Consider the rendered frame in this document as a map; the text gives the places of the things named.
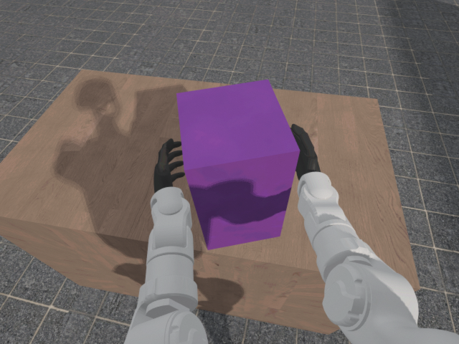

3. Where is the robot left hand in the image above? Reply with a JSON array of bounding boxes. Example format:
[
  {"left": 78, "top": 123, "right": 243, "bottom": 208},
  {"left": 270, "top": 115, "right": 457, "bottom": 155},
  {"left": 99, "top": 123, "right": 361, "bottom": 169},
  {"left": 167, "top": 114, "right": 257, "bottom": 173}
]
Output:
[{"left": 153, "top": 138, "right": 185, "bottom": 193}]

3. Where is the left robot forearm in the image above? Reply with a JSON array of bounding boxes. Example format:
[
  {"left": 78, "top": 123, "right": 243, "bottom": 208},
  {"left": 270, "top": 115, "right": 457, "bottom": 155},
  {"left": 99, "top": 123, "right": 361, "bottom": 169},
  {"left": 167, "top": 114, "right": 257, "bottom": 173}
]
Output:
[{"left": 126, "top": 187, "right": 198, "bottom": 337}]

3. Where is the pedestal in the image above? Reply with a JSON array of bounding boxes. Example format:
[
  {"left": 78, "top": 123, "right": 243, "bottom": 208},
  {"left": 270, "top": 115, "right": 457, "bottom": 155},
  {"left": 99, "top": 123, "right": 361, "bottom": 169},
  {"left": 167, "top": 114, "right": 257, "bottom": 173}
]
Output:
[{"left": 0, "top": 70, "right": 420, "bottom": 335}]

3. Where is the right robot upper arm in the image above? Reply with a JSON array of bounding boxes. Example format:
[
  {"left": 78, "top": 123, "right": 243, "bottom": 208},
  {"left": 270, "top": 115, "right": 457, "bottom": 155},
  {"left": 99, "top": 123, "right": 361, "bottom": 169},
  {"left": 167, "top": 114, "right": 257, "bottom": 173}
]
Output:
[{"left": 322, "top": 262, "right": 459, "bottom": 344}]

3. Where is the right robot forearm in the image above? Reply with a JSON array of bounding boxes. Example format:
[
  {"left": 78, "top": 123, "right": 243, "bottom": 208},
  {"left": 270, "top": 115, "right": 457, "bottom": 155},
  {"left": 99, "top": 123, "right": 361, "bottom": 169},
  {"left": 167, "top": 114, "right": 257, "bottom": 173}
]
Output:
[{"left": 298, "top": 172, "right": 419, "bottom": 314}]

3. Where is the left robot upper arm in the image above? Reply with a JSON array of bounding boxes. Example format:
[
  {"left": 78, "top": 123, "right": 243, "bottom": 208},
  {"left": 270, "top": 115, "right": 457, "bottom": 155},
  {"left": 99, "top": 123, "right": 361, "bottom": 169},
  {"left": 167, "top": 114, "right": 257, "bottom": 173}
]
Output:
[{"left": 124, "top": 310, "right": 208, "bottom": 344}]

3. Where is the carton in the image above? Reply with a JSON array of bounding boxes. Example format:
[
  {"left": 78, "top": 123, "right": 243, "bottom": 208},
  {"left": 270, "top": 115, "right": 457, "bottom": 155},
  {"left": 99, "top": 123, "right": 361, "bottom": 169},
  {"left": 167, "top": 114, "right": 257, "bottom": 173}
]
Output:
[{"left": 176, "top": 80, "right": 300, "bottom": 250}]

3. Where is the robot right hand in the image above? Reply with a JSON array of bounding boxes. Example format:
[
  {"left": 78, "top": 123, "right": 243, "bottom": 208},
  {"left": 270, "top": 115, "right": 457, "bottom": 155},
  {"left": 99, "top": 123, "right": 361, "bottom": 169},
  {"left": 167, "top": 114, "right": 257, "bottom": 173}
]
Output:
[{"left": 290, "top": 124, "right": 321, "bottom": 180}]

